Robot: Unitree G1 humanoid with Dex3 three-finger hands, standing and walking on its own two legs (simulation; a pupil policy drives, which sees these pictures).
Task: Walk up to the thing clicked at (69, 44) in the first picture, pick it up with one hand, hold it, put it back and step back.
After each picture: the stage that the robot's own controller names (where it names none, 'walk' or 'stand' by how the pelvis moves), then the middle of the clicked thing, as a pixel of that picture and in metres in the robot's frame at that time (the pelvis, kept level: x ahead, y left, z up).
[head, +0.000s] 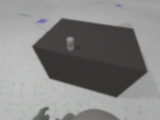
stand; (70, 44) +0.69 +0.22 +0.00
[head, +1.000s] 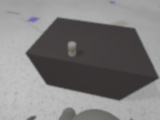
walk; (72, 49) +0.57 +0.17 +0.02
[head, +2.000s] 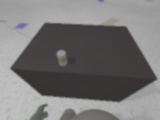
stand; (62, 58) +0.46 +0.23 +0.03
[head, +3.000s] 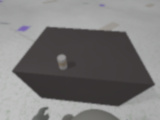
stand; (62, 62) +0.45 +0.23 +0.00
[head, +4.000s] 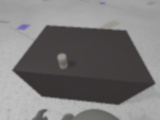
stand; (62, 61) +0.45 +0.23 +0.00
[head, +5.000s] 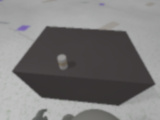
stand; (62, 62) +0.45 +0.23 +0.00
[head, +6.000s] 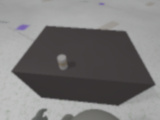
stand; (62, 62) +0.44 +0.23 +0.00
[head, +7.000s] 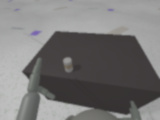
rise first; (68, 65) +0.44 +0.21 +0.00
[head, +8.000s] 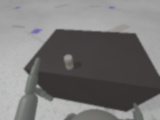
go down; (68, 62) +0.46 +0.22 +0.00
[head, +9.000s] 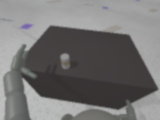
go down; (65, 61) +0.45 +0.20 +0.01
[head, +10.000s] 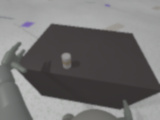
go down; (66, 61) +0.45 +0.19 +0.02
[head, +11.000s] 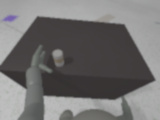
close in; (58, 58) +0.44 +0.21 +0.04
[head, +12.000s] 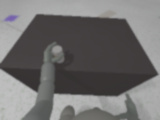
close; (58, 54) +0.46 +0.21 +0.06
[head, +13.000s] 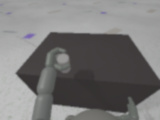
lift; (64, 63) +0.33 +0.16 +0.17
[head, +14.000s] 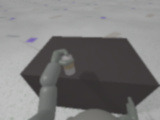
lift; (68, 64) +0.33 +0.15 +0.16
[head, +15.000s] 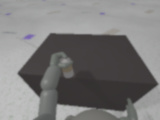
hold; (67, 67) +0.33 +0.15 +0.12
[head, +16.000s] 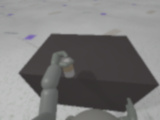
hold; (68, 67) +0.33 +0.15 +0.13
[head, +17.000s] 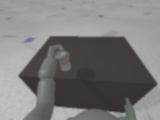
crouch; (64, 61) +0.37 +0.17 +0.16
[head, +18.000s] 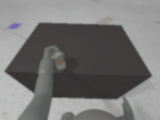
lower; (59, 60) +0.43 +0.20 +0.05
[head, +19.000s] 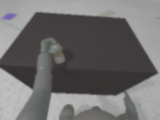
lower; (57, 53) +0.45 +0.21 +0.07
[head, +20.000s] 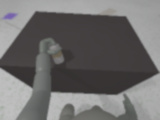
lower; (56, 54) +0.45 +0.21 +0.07
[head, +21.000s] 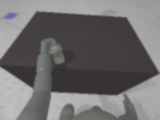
lower; (57, 54) +0.44 +0.21 +0.07
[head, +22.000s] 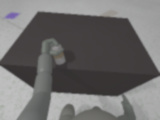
loosen; (58, 54) +0.44 +0.21 +0.07
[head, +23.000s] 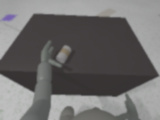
withdraw; (63, 54) +0.48 +0.17 +0.04
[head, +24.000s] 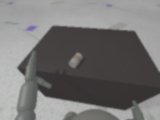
sink last; (75, 60) +0.48 +0.15 +0.01
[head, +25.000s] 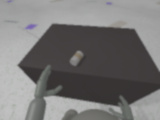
stand; (76, 58) +0.49 +0.14 +0.01
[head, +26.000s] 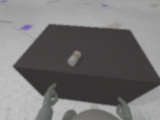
stand; (74, 58) +0.49 +0.14 +0.02
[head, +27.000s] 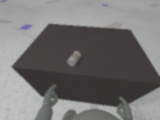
stand; (74, 58) +0.49 +0.14 +0.03
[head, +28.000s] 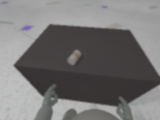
stand; (74, 57) +0.51 +0.14 +0.03
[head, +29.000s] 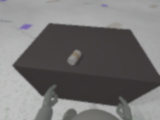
stand; (74, 57) +0.50 +0.14 +0.03
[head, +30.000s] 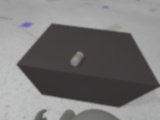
stand; (77, 58) +0.50 +0.12 +0.00
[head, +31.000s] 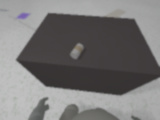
walk; (77, 51) +0.53 +0.11 +0.00
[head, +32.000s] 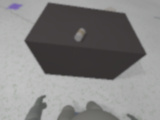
walk; (80, 34) +0.73 +0.12 -0.01
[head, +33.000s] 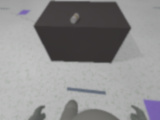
stand; (74, 18) +1.06 +0.24 +0.01
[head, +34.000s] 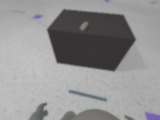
stand; (84, 26) +1.10 +0.13 -0.02
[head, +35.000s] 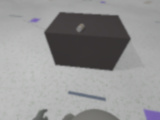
stand; (80, 27) +1.11 +0.16 -0.03
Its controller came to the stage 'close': yes
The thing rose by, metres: 0.20
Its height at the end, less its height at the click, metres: -0.02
